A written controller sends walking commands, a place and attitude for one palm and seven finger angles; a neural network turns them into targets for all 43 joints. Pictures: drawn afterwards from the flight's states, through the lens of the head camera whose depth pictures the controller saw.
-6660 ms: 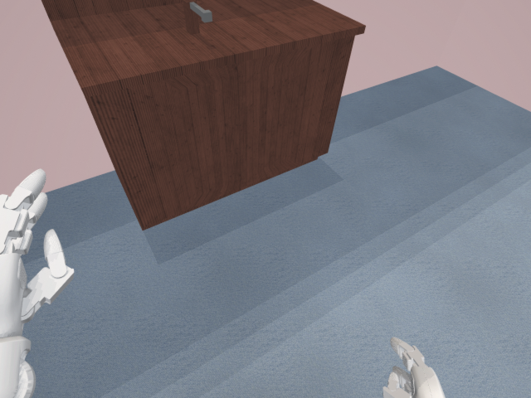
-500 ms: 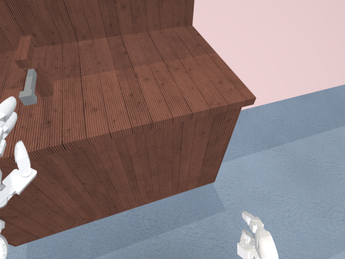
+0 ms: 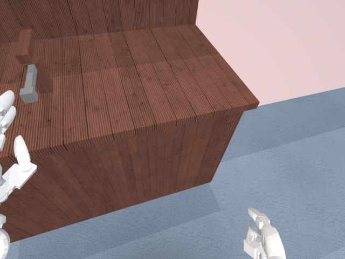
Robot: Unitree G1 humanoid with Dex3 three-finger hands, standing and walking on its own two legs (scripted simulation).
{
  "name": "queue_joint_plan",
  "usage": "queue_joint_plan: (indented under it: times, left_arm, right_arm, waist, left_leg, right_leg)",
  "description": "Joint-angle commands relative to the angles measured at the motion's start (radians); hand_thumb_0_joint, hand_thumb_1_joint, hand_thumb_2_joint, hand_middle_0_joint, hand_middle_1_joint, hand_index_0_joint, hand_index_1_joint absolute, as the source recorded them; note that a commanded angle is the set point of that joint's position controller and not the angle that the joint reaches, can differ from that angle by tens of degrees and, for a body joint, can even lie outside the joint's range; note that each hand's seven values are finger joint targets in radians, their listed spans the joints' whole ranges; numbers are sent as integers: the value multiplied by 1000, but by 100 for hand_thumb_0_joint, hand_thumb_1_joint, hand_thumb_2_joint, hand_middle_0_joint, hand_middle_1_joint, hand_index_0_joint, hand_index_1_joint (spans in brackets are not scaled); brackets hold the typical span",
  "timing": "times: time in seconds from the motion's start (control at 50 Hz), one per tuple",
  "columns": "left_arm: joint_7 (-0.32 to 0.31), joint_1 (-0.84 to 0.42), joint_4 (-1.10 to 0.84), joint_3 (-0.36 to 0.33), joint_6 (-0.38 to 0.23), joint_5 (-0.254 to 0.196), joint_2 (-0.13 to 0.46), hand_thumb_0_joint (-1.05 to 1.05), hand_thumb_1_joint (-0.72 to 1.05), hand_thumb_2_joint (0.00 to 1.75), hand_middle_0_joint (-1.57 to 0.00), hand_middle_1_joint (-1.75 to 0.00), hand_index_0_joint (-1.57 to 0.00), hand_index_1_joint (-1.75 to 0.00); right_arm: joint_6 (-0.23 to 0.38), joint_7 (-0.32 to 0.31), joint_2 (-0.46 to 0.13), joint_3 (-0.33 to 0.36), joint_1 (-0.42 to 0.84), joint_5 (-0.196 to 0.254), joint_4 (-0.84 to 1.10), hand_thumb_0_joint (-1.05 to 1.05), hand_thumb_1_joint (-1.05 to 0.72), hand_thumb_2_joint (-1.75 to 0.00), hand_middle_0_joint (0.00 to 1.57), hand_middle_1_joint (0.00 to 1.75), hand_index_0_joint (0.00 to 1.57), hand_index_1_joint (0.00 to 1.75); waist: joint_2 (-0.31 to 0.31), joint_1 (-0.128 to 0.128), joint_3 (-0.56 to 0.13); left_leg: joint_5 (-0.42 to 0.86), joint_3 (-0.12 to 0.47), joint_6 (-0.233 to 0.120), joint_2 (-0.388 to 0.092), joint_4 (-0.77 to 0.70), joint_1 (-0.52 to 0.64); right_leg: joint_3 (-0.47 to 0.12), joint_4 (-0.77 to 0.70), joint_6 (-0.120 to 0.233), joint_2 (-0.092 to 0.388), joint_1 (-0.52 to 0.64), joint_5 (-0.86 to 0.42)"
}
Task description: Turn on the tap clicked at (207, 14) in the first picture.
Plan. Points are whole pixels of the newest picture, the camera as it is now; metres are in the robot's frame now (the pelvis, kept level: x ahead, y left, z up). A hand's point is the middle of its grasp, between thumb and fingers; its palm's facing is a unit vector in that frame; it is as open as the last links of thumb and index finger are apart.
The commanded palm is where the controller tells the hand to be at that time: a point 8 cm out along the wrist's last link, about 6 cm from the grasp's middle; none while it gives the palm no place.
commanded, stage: come to a stop and stand still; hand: left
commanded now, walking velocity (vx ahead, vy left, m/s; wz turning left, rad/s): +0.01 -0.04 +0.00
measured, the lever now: (29, 95) +0.44 +0.39 +0.11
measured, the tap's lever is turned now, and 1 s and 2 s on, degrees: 0 0 0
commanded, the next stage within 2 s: look again from close up in 1.34 s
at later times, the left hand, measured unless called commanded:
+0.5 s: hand (41, 199) +0.18 +0.22 +0.16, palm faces +0.38 -0.85 -0.36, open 7.5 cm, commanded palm +0.12 +0.26 +0.18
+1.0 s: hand (49, 183) +0.20 +0.22 +0.16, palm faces +0.37 -0.85 -0.37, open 7.5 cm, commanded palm +0.14 +0.26 +0.18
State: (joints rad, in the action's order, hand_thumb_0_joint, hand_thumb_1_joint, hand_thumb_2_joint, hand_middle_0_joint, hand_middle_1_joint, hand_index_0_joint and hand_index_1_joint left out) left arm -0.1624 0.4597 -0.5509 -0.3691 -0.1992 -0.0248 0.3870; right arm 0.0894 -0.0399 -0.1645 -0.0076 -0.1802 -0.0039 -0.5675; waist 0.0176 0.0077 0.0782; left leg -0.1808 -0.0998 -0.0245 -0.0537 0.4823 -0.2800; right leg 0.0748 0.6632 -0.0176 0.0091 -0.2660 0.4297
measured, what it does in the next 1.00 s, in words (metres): steps on the spot: right foot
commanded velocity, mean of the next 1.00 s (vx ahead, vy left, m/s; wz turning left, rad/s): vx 0.00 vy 0.00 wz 0.00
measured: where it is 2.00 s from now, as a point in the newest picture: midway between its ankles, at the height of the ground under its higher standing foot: outside the picture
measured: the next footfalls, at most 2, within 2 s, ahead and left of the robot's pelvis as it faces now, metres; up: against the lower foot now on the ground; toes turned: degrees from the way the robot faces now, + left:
right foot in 0.08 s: +0.03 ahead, -0.12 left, +0.00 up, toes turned -6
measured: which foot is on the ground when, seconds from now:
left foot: down 0.00-1.00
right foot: up 0.00-0.06, down 0.08-1.00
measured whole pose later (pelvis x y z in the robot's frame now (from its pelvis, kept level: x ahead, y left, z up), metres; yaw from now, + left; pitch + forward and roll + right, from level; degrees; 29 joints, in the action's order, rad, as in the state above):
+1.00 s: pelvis -0.02 -0.02 +0.00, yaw -2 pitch -1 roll -1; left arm -0.15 0.45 -0.47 -0.31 -0.18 -0.03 0.34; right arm 0.09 -0.06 -0.18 -0.03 -0.19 0.00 -0.60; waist -0.01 0.01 0.04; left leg -0.19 -0.05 0.00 -0.04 0.49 -0.29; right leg 0.08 0.45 0.02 -0.01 -0.21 0.23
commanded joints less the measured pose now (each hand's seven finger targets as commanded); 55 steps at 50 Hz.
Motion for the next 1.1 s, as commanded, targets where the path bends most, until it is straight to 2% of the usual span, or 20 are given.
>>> queue_joint_plan:
  times: [0.0,0.04,0.06,0.08,0.1,0.12,0.14,0.18,0.26,0.32,0.38,0.46,0.5,0.52,0.62,0.7,0.82,0.98,1.02,1.08]
  left_arm:
    - [-4,3,-184,-70,-36,-13,111,0,90,90,-20,-30,-20,-30]
    - [-5,-15,-187,-80,-34,-11,123,0,90,90,-20,-30,-20,-30]
    - [-6,-18,-161,-97,-34,-10,137,0,90,90,-20,-30,-20,-30]
    - [-5,-28,-143,-97,-31,-13,136,0,90,90,-20,-30,-20,-30]
    - [1,-33,-121,-90,-21,-19,127,0,90,90,-20,-30,-20,-30]
    - [0,-25,-138,-97,-10,-30,141,0,90,90,-20,-30,-20,-30]
    - [-1,-25,-140,-94,-5,-34,145,0,90,90,-20,-30,-20,-30]
    - [-7,-40,-154,-84,2,-32,139,0,90,90,-20,-30,-20,-30]
    - [-13,-89,-147,-77,-6,-22,142,0,90,90,-20,-30,-20,-30]
    - [-8,-99,-144,-76,-22,-16,148,0,90,90,-20,-30,-20,-30]
    - [-9,-99,-107,-53,-36,0,121,0,90,90,-20,-30,-20,-30]
    - [-13,-91,-134,-62,-56,3,129,0,90,90,-20,-30,-20,-30]
    - [-13,-62,-120,-69,-58,2,130,0,90,90,-20,-30,-20,-30]
    - [-11,-55,-125,-71,-57,2,129,0,90,90,-20,-30,-20,-30]
    - [-12,-47,-133,-83,-60,-1,137,0,90,90,-20,-30,-20,-30]
    - [-10,-70,-105,-53,-49,-7,112,0,90,90,-20,-30,-20,-30]
    - [-9,-103,-128,-51,-40,-8,117,0,90,90,-20,-30,-20,-30]
    - [-9,-51,-133,-50,-37,-15,107,0,90,90,-20,-30,-20,-30]
    - [-10,-52,-149,-58,-37,-17,116,0,90,90,-20,-30,-20,-30]
    - [-10,-32,-136,-55,-35,-19,111,0,90,90,-20,-30,-20,-30]
  right_arm:
    - [53,-7,-160,47,27,4,122,0,-90,-90,20,30,20,30]
    - [49,-12,-156,40,43,6,128,0,-90,-90,20,30,20,30]
    - [43,-14,-151,35,49,6,130,0,-90,-90,20,30,20,30]
    - [37,-15,-140,30,55,8,133,0,-90,-90,20,30,20,30]
    - [32,-16,-128,29,60,12,136,0,-90,-90,20,30,20,30]
    - [24,-20,-125,35,53,15,139,0,-90,-90,20,30,20,30]
    - [20,-23,-118,29,57,14,132,0,-90,-90,20,30,20,30]
    - [15,-26,-109,16,71,9,121,0,-90,-90,20,30,20,30]
    - [16,-43,-131,22,71,9,103,0,-90,-90,20,30,20,30]
    - [14,-51,-138,25,78,6,112,0,-90,-90,20,30,20,30]
    - [21,-48,-142,20,65,3,108,0,-90,-90,20,30,20,30]
    - [43,-44,-149,29,46,2,110,0,-90,-90,20,30,20,30]
    - [49,-40,-150,30,38,2,109,0,-90,-90,20,30,20,30]
    - [53,-40,-151,32,41,1,113,0,-90,-90,20,30,20,30]
    - [63,-39,-147,28,41,0,108,0,-90,-90,20,30,20,30]
    - [61,-37,-143,24,39,1,96,0,-90,-90,20,30,20,30]
    - [57,-40,-142,21,58,2,98,0,-90,-90,20,30,20,30]
    - [44,-38,-140,21,58,6,113,0,-90,-90,20,30,20,30]
    - [42,-40,-144,24,62,6,116,0,-90,-90,20,30,20,30]
    - [37,-40,-142,23,63,8,119,0,-90,-90,20,30,20,30]
  waist:
    - [-222,-17,-196]
    - [-205,-12,-192]
    - [-172,-11,-188]
    - [-95,-13,-183]
    - [-1,-12,-164]
    - [89,-12,-163]
    - [102,-12,-136]
    - [89,-13,-127]
    - [55,-10,-113]
    - [-78,-6,-65]
    - [-100,-6,-23]
    - [-121,-4,-88]
    - [-112,-2,-114]
    - [-134,-1,-114]
    - [-103,0,-129]
    - [-38,-6,-129]
    - [-86,-3,-139]
    - [-71,0,-192]
    - [-100,-2,-201]
    - [-90,0,-198]
  left_leg:
    - [383,174,-56,-233,-122,146]
    - [241,145,-29,-204,-106,81]
    - [136,128,-13,-182,-86,16]
    - [15,92,14,-133,-55,-27]
    - [-144,41,39,-71,-12,-41]
    - [-163,32,49,-32,75,-12]
    - [-161,42,49,-13,138,-6]
    - [-138,70,45,0,178,-7]
    - [-57,94,31,-14,50,45]
    - [-164,131,14,-53,-42,34]
    - [-295,165,3,-72,-118,-81]
    - [-235,164,5,-69,-125,-69]
    - [-251,164,8,-71,-136,-77]
    - [-259,168,9,-72,-154,-81]
    - [-207,169,10,-78,-154,-75]
    - [-132,128,21,-50,-86,-26]
    - [-74,130,21,-57,-103,3]
    - [73,133,22,-66,-80,21]
    - [115,127,26,-65,-70,33]
    - [107,127,23,-70,-71,30]
  right_leg:
    - [8,-154,-11,-3,43,-71]
    - [10,-255,-9,8,124,-156]
    - [-15,-287,-2,30,176,-229]
    - [-58,-297,11,65,184,-291]
    - [-122,-321,29,107,112,-226]
    - [-207,-371,63,171,41,-167]
    - [-256,-404,92,220,-18,-140]
    - [-256,-398,112,235,-41,-143]
    - [-187,-360,75,177,-39,-90]
    - [-169,-374,49,130,-85,91]
    - [-131,-349,32,80,-31,118]
    - [-112,-315,32,65,51,-2]
    - [-110,-308,30,60,74,4]
    - [-104,-303,28,52,79,3]
    - [-96,-285,24,40,100,-100]
    - [-129,-325,31,70,59,-121]
    - [-109,-308,25,56,65,-185]
    - [-90,-273,22,58,125,-326]
    - [-88,-267,23,60,128,-364]
    - [-89,-267,20,60,123,-359]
